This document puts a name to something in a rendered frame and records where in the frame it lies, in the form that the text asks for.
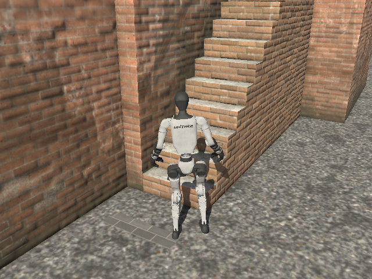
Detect robot right shin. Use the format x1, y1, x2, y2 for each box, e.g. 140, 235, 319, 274
198, 185, 206, 225

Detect left robot forearm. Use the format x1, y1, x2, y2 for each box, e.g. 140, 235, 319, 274
152, 141, 162, 159

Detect robot left hand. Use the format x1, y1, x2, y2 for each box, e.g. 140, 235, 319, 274
150, 156, 163, 167

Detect robot right hand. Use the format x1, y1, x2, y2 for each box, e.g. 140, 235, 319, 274
211, 149, 224, 162

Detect right robot forearm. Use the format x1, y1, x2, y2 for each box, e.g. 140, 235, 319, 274
210, 137, 221, 154

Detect robot left thigh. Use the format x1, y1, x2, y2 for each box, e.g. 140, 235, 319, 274
167, 163, 182, 203

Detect left robot upper arm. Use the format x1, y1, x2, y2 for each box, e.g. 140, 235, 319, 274
156, 118, 171, 149

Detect right robot upper arm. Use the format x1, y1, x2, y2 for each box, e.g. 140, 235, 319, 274
195, 116, 215, 146

